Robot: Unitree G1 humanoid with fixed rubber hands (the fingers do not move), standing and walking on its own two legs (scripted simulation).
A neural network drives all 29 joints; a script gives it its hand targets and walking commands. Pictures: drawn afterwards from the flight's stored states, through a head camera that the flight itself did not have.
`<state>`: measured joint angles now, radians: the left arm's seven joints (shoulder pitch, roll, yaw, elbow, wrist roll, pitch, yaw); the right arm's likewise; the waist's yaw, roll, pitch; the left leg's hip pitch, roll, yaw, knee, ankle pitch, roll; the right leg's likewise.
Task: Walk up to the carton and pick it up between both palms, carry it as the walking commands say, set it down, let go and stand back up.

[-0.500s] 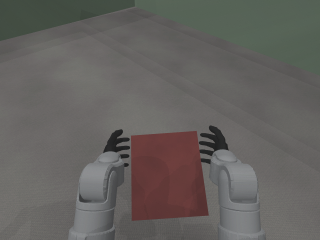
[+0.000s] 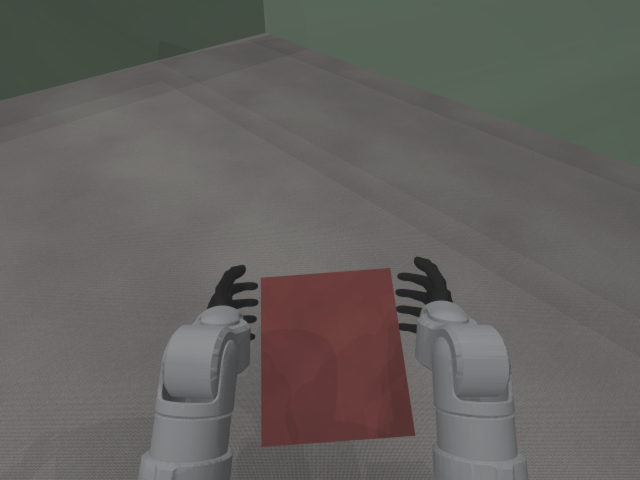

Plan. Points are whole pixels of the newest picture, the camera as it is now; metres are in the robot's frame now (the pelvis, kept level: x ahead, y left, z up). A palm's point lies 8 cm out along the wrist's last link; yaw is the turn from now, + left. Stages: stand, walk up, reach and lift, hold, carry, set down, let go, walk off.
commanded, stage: carry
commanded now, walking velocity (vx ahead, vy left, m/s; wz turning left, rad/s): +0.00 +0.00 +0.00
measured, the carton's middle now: (331, 359) +0.30 -0.01 -0.01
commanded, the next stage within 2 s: hold in 0.90 s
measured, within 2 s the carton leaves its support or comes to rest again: neither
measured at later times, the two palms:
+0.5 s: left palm (229, 323) +0.27 +0.12 +0.11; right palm (447, 319) +0.28 -0.13 +0.12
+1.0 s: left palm (232, 334) +0.29 +0.12 +0.06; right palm (433, 333) +0.30 -0.13 +0.06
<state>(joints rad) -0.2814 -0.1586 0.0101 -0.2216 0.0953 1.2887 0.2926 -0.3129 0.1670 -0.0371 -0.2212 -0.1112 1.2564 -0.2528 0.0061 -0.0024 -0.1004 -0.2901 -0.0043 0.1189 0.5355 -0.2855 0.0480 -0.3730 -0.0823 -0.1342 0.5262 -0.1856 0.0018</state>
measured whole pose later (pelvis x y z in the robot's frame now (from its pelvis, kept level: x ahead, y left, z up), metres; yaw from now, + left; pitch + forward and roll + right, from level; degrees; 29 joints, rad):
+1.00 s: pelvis -0.01 -0.01 +0.00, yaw +1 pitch -3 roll +0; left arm -0.36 -0.18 0.14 0.12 0.20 1.00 0.16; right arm -0.39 0.19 -0.17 0.13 -0.21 0.98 -0.14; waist -0.01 0.00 0.04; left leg -0.20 -0.01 0.07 0.51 -0.26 0.04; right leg -0.26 -0.02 -0.07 0.47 -0.15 -0.01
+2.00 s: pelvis -0.05 -0.04 -0.03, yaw +8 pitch +5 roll +0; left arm -0.61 -0.20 0.44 0.72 0.38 0.32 0.08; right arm -0.56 0.25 -0.48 0.59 -0.39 0.31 -0.14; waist -0.05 0.02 0.13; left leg -0.58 -0.08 -0.09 0.76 -0.28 0.00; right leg -0.61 0.05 0.08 0.73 -0.22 0.01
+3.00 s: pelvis -0.06 -0.04 -0.18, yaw +8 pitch +32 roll +1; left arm -0.71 -0.13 0.27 0.73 0.15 0.15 0.22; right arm -0.64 0.19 -0.36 0.54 -0.18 0.16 -0.25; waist -0.05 0.05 -0.09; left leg -1.55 -0.14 -0.07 1.50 -0.51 -0.02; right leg -1.59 0.11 0.09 1.47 -0.44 0.04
